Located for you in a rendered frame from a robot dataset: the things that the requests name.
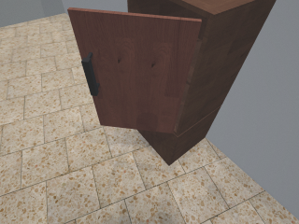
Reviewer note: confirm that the cupboard door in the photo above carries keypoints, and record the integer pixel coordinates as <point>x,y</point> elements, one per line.
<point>141,62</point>

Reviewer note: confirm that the handle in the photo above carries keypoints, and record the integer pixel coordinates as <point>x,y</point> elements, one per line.
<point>89,74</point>

